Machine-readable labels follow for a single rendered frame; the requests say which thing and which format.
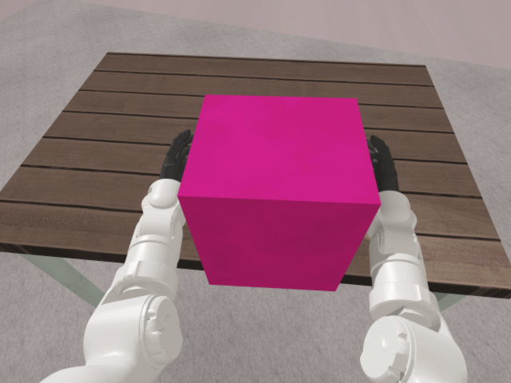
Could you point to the right robot upper arm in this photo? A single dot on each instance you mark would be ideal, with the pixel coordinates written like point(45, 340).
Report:
point(397, 350)

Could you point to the right robot forearm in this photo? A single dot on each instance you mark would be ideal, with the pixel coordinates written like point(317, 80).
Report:
point(397, 268)

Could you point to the left robot upper arm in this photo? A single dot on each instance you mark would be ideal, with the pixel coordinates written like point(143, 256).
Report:
point(128, 341)

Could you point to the left robot hand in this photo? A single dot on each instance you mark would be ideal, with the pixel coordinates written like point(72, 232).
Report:
point(175, 161)

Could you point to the table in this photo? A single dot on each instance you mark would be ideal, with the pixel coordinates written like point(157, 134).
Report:
point(78, 193)

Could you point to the left robot forearm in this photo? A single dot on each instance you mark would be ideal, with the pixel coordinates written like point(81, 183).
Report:
point(154, 251)

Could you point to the carton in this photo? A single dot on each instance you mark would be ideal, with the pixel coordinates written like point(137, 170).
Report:
point(278, 192)

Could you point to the right robot hand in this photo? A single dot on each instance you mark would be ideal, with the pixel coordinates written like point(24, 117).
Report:
point(383, 165)

